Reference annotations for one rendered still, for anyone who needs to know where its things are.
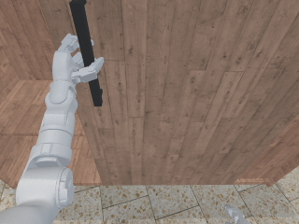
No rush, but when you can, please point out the wardrobe door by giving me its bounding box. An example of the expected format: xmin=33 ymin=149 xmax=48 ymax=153
xmin=38 ymin=0 xmax=299 ymax=186
xmin=238 ymin=114 xmax=299 ymax=179

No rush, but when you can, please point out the left robot forearm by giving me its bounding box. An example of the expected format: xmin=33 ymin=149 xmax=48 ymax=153
xmin=15 ymin=80 xmax=78 ymax=205

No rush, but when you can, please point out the robot right hand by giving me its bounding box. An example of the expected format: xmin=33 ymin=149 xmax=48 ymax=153
xmin=224 ymin=204 xmax=250 ymax=224

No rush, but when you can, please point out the robot left hand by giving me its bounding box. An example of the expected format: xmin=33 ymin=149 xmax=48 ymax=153
xmin=52 ymin=34 xmax=104 ymax=88

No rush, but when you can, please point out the robot left upper arm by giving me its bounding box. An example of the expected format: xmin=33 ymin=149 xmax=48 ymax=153
xmin=0 ymin=166 xmax=75 ymax=224

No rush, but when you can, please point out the handle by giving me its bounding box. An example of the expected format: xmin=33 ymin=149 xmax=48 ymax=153
xmin=69 ymin=0 xmax=103 ymax=106

